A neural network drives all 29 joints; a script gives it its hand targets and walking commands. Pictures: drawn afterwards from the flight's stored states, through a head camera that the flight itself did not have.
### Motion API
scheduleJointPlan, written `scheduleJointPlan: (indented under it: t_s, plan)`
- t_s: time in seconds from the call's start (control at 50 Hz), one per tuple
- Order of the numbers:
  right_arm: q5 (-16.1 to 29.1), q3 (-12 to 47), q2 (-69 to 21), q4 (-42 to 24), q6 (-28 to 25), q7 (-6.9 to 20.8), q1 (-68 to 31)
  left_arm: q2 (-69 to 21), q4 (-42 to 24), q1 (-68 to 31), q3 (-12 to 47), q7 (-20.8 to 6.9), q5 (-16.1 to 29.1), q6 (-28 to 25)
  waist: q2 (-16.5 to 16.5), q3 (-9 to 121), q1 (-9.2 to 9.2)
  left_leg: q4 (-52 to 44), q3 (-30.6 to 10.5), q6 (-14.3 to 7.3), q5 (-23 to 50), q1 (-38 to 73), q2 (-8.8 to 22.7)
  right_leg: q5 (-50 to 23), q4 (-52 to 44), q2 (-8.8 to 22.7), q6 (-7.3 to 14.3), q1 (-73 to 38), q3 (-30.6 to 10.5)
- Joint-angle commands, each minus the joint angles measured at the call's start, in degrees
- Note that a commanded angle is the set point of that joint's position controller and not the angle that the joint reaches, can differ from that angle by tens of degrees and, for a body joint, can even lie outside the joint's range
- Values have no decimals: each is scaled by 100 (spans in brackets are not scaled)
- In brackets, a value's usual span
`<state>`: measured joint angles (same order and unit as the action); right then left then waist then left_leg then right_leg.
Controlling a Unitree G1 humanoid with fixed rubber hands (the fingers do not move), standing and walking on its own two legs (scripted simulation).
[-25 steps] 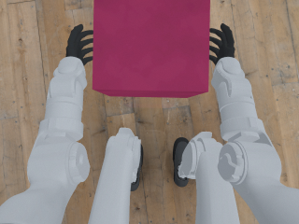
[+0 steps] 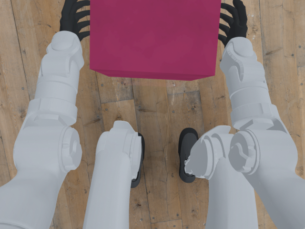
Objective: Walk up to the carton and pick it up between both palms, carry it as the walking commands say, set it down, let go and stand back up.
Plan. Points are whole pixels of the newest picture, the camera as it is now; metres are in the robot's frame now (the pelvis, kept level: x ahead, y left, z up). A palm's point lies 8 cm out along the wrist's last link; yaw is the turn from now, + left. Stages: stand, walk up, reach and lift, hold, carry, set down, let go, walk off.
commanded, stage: set down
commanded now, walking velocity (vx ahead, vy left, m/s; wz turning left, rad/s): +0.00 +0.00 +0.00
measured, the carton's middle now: (153, 26) +0.57 +0.05 -0.23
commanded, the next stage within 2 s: none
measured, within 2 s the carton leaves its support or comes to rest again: rests again in 0.82 s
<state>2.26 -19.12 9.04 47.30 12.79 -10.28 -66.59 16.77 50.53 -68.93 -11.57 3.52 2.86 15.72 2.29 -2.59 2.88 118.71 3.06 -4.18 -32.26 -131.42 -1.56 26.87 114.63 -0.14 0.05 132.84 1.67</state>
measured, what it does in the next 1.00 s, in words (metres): stands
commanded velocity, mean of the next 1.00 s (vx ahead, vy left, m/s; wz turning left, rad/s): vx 0.00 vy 0.00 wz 0.00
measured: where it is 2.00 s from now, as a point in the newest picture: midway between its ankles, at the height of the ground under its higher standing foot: (160, 166)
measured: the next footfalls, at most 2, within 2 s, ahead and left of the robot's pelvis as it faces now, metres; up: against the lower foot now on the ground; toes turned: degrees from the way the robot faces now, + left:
none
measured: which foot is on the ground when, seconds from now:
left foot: down 0.00-1.00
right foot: down 0.00-1.00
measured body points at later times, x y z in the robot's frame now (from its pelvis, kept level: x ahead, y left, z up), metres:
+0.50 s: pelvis +0.00 +0.00 -0.04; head +0.34 +0.05 +0.25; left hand +0.52 +0.24 -0.20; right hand +0.55 -0.12 -0.18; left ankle +0.10 +0.09 -0.37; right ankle +0.13 -0.12 -0.37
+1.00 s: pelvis -0.01 +0.00 -0.04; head +0.34 +0.04 +0.23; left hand +0.52 +0.23 -0.21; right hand +0.55 -0.13 -0.20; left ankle +0.10 +0.09 -0.37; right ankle +0.13 -0.12 -0.37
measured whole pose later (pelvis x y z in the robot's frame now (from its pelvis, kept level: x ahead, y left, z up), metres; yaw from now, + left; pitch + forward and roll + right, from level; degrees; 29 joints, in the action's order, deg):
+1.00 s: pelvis -0.01 +0.00 -0.04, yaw +0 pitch +38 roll -2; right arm 10.9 -10.1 15.2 64.6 6.4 -11.5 -79.4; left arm 22.9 65.4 -79.5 -1.9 3.1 11.2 9.0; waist 2.9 -14.5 3.1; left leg 127.9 3.5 -4.3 -33.3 -132.7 -0.5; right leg 27.0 123.6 -2.4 -0.9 134.8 1.1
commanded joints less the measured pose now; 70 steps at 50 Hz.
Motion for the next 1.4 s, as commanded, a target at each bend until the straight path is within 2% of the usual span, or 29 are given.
scheduleJointPlan:
  t_s: [0.0,0.1,0.2,0.36,0.68,0.9,0.98,1.38]
  plan:
    - [640,2548,-4829,-746,-177,1618,-3807,-4878,-1320,-3775,2133,-1585,865,-475,-268,7014,177,-1140,-399,342,2347,3825,-358,-1211,-171,-659,96,-3458,117]
    - [725,2442,-4764,-508,-269,1590,-3804,-4700,-1258,-4019,2145,-1522,971,-588,-363,6800,171,-948,-400,347,2377,3747,-332,-1258,50,-645,108,-3322,102]
    - [805,2265,-4677,-85,-347,1610,-3710,-4414,-1102,-4088,2081,-1484,944,-687,-477,6372,246,-777,-420,348,2427,3690,-275,-1240,258,-656,102,-3023,87]
    - [1091,2442,-4799,-178,-501,1506,-3704,-4307,-1515,-4297,2396,-1389,1177,-837,-642,7025,265,-528,-458,389,3073,4327,-243,-1576,476,-697,90,-3106,104]
    - [985,2141,-4318,283,-671,1406,-4217,-4079,-478,-4510,2086,-1421,1218,-967,-410,5813,141,-583,-485,323,2061,3419,-221,-1034,456,-623,74,-2957,97]
    - [1135,2318,-4468,372,-765,1349,-4365,-3762,-489,-4689,2021,-1414,1285,-1097,-132,5996,306,-424,-479,266,2203,3302,-179,-1275,575,-650,36,-3263,60]
    - [1157,2310,-4427,441,-776,1344,-4365,-3728,-297,-4568,1983,-1434,1219,-1087,-139,5691,340,-409,-482,249,2089,3116,-156,-1218,573,-658,33,-3192,15]
    - [817,1867,-4067,1089,-669,1486,-4202,-3608,565,-4328,1691,-1631,908,-990,-112,3976,238,-461,-576,188,1142,2287,-74,-518,571,-581,50,-2717,-46]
